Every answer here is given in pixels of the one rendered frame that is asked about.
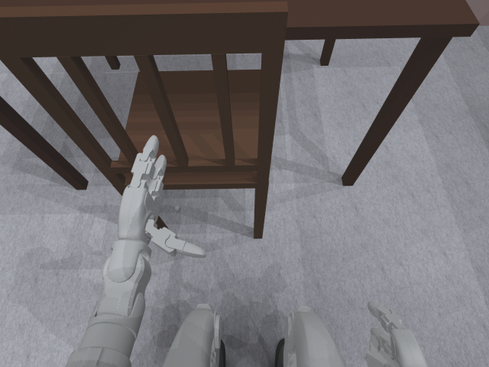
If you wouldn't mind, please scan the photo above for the robot right hand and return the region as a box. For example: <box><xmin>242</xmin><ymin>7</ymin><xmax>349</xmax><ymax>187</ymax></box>
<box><xmin>366</xmin><ymin>301</ymin><xmax>428</xmax><ymax>367</ymax></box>

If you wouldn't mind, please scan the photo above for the robot left hand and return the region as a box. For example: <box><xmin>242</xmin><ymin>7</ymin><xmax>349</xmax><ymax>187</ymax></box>
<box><xmin>118</xmin><ymin>135</ymin><xmax>206</xmax><ymax>258</ymax></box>

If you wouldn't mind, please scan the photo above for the left robot shin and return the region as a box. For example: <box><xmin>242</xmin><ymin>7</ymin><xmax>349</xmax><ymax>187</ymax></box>
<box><xmin>196</xmin><ymin>304</ymin><xmax>219</xmax><ymax>367</ymax></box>

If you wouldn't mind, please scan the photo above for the robot shin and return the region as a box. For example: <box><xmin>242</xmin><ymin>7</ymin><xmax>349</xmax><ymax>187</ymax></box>
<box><xmin>283</xmin><ymin>307</ymin><xmax>312</xmax><ymax>367</ymax></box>
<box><xmin>196</xmin><ymin>304</ymin><xmax>219</xmax><ymax>367</ymax></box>

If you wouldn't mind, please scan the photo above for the table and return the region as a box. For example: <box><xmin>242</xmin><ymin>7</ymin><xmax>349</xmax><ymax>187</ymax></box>
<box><xmin>0</xmin><ymin>0</ymin><xmax>480</xmax><ymax>190</ymax></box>

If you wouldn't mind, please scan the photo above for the chair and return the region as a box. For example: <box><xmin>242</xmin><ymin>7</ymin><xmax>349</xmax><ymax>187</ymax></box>
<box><xmin>0</xmin><ymin>2</ymin><xmax>288</xmax><ymax>239</ymax></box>

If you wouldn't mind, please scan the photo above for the left robot forearm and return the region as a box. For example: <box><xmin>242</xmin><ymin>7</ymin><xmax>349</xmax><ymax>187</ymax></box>
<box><xmin>65</xmin><ymin>239</ymin><xmax>151</xmax><ymax>367</ymax></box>

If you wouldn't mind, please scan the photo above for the right robot shin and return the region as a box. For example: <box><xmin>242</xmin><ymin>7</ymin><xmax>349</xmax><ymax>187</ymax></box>
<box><xmin>283</xmin><ymin>307</ymin><xmax>312</xmax><ymax>367</ymax></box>

